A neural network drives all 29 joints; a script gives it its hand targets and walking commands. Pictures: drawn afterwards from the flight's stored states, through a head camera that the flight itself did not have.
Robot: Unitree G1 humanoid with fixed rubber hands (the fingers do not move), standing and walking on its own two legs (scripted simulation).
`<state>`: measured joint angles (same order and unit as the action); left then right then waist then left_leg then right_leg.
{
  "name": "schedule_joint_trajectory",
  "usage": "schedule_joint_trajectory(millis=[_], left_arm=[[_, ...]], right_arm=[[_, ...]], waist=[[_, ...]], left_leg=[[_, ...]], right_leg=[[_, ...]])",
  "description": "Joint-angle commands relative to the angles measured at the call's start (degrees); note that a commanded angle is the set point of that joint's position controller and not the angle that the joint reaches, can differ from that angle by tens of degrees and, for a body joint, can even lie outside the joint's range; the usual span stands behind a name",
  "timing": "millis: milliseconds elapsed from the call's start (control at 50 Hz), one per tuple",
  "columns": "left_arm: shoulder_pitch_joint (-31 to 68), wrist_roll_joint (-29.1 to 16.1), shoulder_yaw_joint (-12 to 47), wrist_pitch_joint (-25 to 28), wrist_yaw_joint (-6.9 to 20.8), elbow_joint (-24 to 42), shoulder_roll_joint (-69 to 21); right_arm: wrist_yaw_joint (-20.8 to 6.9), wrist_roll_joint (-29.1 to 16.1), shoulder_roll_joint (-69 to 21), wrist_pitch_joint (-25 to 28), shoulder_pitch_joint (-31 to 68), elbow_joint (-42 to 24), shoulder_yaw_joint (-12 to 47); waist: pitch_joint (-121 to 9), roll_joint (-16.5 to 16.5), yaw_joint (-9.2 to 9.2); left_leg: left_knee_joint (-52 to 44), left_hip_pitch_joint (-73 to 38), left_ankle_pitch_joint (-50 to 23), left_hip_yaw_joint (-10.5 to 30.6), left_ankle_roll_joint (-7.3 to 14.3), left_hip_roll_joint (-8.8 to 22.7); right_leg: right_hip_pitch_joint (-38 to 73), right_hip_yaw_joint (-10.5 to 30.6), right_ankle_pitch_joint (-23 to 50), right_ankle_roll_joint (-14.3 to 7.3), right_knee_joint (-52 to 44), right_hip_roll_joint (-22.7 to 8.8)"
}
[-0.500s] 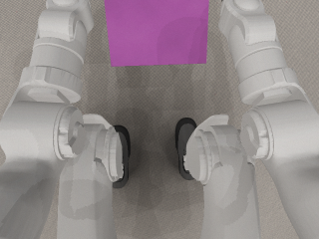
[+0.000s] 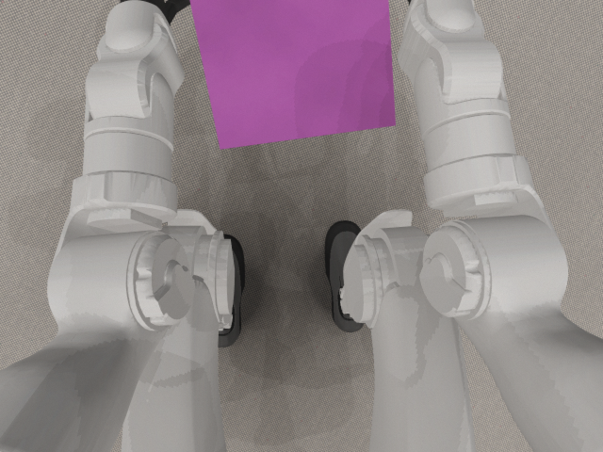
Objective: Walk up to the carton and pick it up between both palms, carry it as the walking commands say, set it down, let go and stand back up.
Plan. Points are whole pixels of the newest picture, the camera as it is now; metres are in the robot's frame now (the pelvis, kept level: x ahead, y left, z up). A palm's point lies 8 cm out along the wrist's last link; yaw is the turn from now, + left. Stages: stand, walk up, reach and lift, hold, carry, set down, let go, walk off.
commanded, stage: reach and lift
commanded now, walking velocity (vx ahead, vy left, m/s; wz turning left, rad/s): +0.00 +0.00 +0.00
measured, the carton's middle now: (293, 6) +0.57 +0.00 -0.20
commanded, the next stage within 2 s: none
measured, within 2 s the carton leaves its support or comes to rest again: neither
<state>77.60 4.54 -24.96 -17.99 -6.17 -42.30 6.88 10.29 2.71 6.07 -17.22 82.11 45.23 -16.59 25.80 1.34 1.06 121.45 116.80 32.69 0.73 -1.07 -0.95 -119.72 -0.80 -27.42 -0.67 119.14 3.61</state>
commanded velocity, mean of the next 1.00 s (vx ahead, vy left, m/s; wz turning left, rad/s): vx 0.00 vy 0.00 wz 0.00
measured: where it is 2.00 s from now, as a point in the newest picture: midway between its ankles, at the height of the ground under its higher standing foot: (286, 301)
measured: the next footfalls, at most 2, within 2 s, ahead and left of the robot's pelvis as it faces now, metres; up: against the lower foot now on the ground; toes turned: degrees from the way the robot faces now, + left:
none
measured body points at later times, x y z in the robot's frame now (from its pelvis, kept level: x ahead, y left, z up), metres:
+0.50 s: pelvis +0.00 +0.00 +0.05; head +0.31 +0.01 +0.38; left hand +0.54 +0.15 -0.04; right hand +0.55 -0.11 -0.01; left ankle +0.13 +0.13 -0.37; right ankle +0.15 -0.10 -0.37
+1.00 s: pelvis +0.02 -0.01 +0.09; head +0.24 +0.00 +0.48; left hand +0.52 +0.14 +0.06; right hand +0.53 -0.12 +0.09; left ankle +0.13 +0.13 -0.37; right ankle +0.15 -0.10 -0.37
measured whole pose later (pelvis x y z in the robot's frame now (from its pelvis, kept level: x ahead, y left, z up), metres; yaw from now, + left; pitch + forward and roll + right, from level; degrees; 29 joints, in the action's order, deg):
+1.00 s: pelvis +0.02 -0.01 +0.09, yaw +0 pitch +33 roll +1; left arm 61.2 14.9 -31.0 -19.7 -6.4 -44.6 -1.8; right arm 11.4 7.4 -2.3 -23.0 62.0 40.6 -19.0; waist -4.6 1.7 0.2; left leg 103.8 105.7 31.5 2.5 -1.6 -1.1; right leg -108.1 -0.7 -27.0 -1.2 101.7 4.6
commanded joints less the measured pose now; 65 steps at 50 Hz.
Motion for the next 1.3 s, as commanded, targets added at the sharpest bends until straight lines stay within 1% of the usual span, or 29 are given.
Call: schedule_joint_trajectory(millis=[0,20,60,80,100,140,160,180,240,280,300,360,400,480,540,580,660,720,760,800,840,900,960,1040,1120,1160,1200,1240,1280], left_arm=[[41.0,-11.1,41.7,-0.7,15.3,25.7,-60.6],[40.1,-12.5,43.3,-1.2,14.8,26.6,-61.0],[37.4,-13.1,42.2,-2.4,14.1,22.5,-61.0],[33.4,-10.5,38.0,-3.1,14.1,12.4,-59.9],[29.9,-9.2,36.2,-3.4,14.1,7.7,-61.3],[23.8,-3.5,28.5,-4.1,15.3,-5.3,-62.0],[22.5,-0.9,24.8,-4.0,16.2,-9.1,-62.0],[21.7,0.8,22.7,-3.9,16.9,-10.8,-61.9],[26.7,0.5,25.8,-2.9,17.8,-3.8,-64.3],[33.0,-2.2,30.2,-2.0,17.7,3.9,-66.5],[34.8,-3.3,31.8,-1.6,17.4,6.4,-66.8],[36.4,-4.9,34.6,-0.8,16.4,10.8,-66.1],[35.1,-4.5,35.1,-0.8,16.0,11.6,-66.4],[27.9,-2.0,33.5,-1.6,16.1,7.0,-68.2],[23.2,-1.2,33.1,-2.1,16.4,5.2,-69.9],[20.5,-1.4,33.6,-2.4,16.4,4.4,-71.9],[14.5,-2.8,34.9,-3.2,15.5,1.2,-75.3],[8.3,-1.0,30.9,-4.5,14.7,-7.0,-75.3],[4.2,1.6,26.1,-5.0,14.3,-12.8,-74.2],[3.9,4.2,22.1,-5.4,14.2,-15.7,-72.3],[5.0,5.8,20.1,-5.5,14.6,-16.6,-70.7],[6.7,7.5,17.9,-5.7,15.9,-16.1,-69.3],[11.5,6.4,18.7,-4.9,16.9,-9.9,-68.7],[23.3,2.6,23.6,-1.2,17.2,8.5,-64.0],[36.3,1.7,28.3,2.8,16.1,25.2,-56.5],[36.5,1.6,29.1,3.8,15.4,26.8,-55.6],[32.3,1.2,30.7,3.7,15.3,23.7,-58.9],[25.2,1.1,32.6,3.2,15.3,19.9,-63.3],[18.0,0.2,35.5,3.1,15.3,18.2,-67.6]], right_arm=[[-15.8,-12.9,-72.4,-3.6,27.2,-18.6,36.3],[-15.3,-14.4,-71.0,-3.6,29.6,-23.1,38.6],[-14.7,-14.9,-67.9,-3.8,35.7,-28.1,40.0],[-14.5,-12.3,-65.7,-3.9,34.9,-21.5,35.9],[-14.4,-11.2,-65.6,-3.6,34.3,-19.4,34.0],[-15.3,-7.4,-64.4,-3.7,32.9,-10.0,28.4],[-16.0,-5.7,-65.0,-3.6,31.8,-6.9,26.1],[-16.5,-4.3,-65.7,-3.7,30.5,-5.1,24.2],[-17.2,-4.9,-69.9,-3.3,29.6,-6.9,24.6],[-17.1,-6.3,-72.0,-2.7,30.2,-8.6,25.9],[-16.9,-6.9,-72.5,-2.4,30.2,-8.9,26.3],[-16.2,-6.4,-73.5,-2.3,25.6,-6.9,25.9],[-16.2,-5.0,-74.6,-2.7,20.3,-3.4,24.5],[-17.0,-2.2,-76.1,-3.4,12.1,1.4,21.4],[-17.6,-2.6,-76.9,-3.1,11.8,-1.6,22.5],[-17.6,-4.1,-76.6,-2.5,15.3,-7.1,25.5],[-16.3,-9.8,-73.5,-0.4,29.1,-23.5,34.3],[-15.2,-11.4,-67.1,0.5,39.7,-31.5,37.1],[-14.6,-9.9,-63.7,0.4,41.7,-31.5,36.1],[-14.4,-7.5,-63.1,-0.6,38.3,-24.9,33.0],[-14.8,-4.9,-65.3,-2.3,31.0,-16.2,28.9],[-15.6,-1.5,-69.4,-4.4,19.9,-5.1,22.9],[-16.1,0.9,-74.1,-5.3,9.8,2.8,18.0],[-16.2,4.0,-79.1,-5.3,-5.2,16.0,11.4],[-16.9,8.9,-82.9,-5.8,-18.4,30.7,6.0],[-16.8,10.1,-83.7,-5.2,-22.1,30.9,4.2],[-16.2,10.7,-83.9,-4.0,-22.6,27.2,3.6],[-15.9,10.1,-83.2,-2.8,-22.7,22.1,5.5],[-15.8,8.8,-82.9,-1.5,-23.0,16.5,9.7]], waist=[[-144.1,-3.1,-8.48],[-147.9,-3.1,-8.29],[-147.6,-1.0,-8.85],[-133.5,-0.6,-8.52],[-126.4,0.1,-8.44],[-106.5,1.1,-10.01],[-99.7,1.5,-10.79],[-96.7,2.1,-10.59],[-103.5,0.7,-9.22],[-109.1,-1.3,-7.47],[-110.6,-2.7,-7.19],[-112.5,-4.3,-5.79],[-112.4,-4.7,-4.92],[-109.9,-5.0,-5.13],[-110.9,-4.7,-6.44],[-113.1,-3.9,-7.64],[-118.6,-2.1,-10.28],[-115.5,-0.5,-11.94],[-111.2,1.2,-12.30],[-105.6,2.5,-12.03],[-100.7,2.3,-11.03],[-92.5,0.7,-8.86],[-85.4,-1.0,-5.74],[-78.4,-3.1,-2.10],[-77.6,-6.1,2.53],[-79.4,-8.3,3.04],[-81.9,-9.1,3.16],[-84.7,-9.7,2.15],[-88.7,-9.3,0.84]], left_leg=[[-12.2,-44.1,-27.7,-6.5,0.8,-9.9],[-12.1,-47.1,-29.3,-6.2,0.7,-10.1],[-12.8,-48.2,-26.9,-5.7,1.1,-9.8],[-14.0,-41.2,-20.9,-5.6,1.4,-9.0],[-15.4,-38.4,-18.0,-5.4,1.6,-8.6],[-18.4,-29.0,-6.7,-5.4,2.2,-7.5],[-19.4,-25.1,-2.1,-5.8,2.5,-7.3],[-20.3,-23.1,0.1,-5.8,2.8,-7.2],[-20.3,-26.6,-4.5,-5.4,2.8,-8.1],[-20.5,-31.5,-9.1,-4.9,2.5,-8.6],[-20.7,-33.3,-10.9,-4.7,2.2,-8.7],[-21.4,-36.5,-13.3,-4.3,1.7,-9.0],[-22.2,-37.5,-13.8,-4.1,1.3,-9.0],[-23.9,-37.7,-13.8,-4.4,1.0,-8.9],[-25.0,-38.6,-15.9,-4.5,1.1,-9.1],[-25.3,-39.8,-18.2,-4.4,1.3,-9.5],[-25.6,-43.9,-22.0,-3.7,1.7,-10.1],[-26.4,-43.5,-18.1,-3.0,2.4,-10.0],[-27.0,-41.6,-14.1,-2.8,2.8,-9.8],[-28.1,-39.0,-9.7,-2.6,3.1,-9.4],[-29.6,-36.5,-6.2,-2.8,3.2,-9.0],[-32.2,-34.5,-3.2,-2.9,3.1,-8.8],[-34.6,-34.4,-5.0,-2.5,2.6,-8.6],[-37.4,-35.8,-9.8,-2.1,1.3,-8.3],[-39.7,-40.6,-10.1,-2.3,-0.2,-8.4],[-41.1,-45.1,-11.1,-2.8,-0.9,-8.6],[-42.2,-48.0,-13.1,-3.0,-1.2,-8.7],[-43.7,-51.0,-17.4,-2.9,-1.5,-8.6],[-44.6,-54.0,-23.4,-2.5,-1.8,-8.7]], right_leg=[[61.3,0.4,27.8,1.3,-7.9,8.5],[63.7,0.6,28.8,1.4,-7.9,8.4],[64.7,0.8,24.7,1.6,-9.0,8.0],[57.8,0.7,18.8,1.5,-10.3,7.7],[54.7,0.6,15.8,1.5,-11.9,7.7],[46.1,0.7,3.2,1.3,-15.3,7.1],[44.1,1.2,-2.0,1.3,-16.8,6.7],[43.2,1.2,-4.3,1.2,-17.8,6.5],[47.0,1.3,0.6,1.1,-17.9,6.9],[48.8,1.1,6.2,1.0,-17.7,7.4],[48.9,1.0,8.6,0.9,-17.5,7.6],[48.9,0.7,11.2,0.9,-17.6,8.0],[48.2,0.3,11.6,0.8,-18.1,8.3],[46.9,-0.2,11.2,0.5,-19.4,8.9],[48.5,0.2,13.1,0.5,-20.4,9.0],[50.7,0.6,15.2,0.5,-20.8,9.1],[56.4,1.4,18.7,1.0,-21.4,9.0],[57.1,1.7,13.6,1.5,-23.2,8.2],[56.5,2.2,8.3,1.9,-25.1,7.4],[54.9,2.6,2.5,2.1,-27.0,6.9],[54.0,3.1,-1.8,2.2,-29.0,6.6],[53.1,4.2,-5.1,2.1,-32.3,6.4],[53.0,5.3,-1.9,1.8,-35.6,6.5],[53.0,5.9,6.5,0.9,-37.7,7.7],[52.4,4.9,9.1,-0.3,-38.2,8.6],[54.5,4.4,9.4,-0.4,-39.3,9.0],[58.0,4.0,11.4,-0.4,-40.4,9.1],[61.3,3.6,15.5,-0.5,-40.9,9.0],[64.4,3.2,21.2,-0.6,-41.2,9.0]])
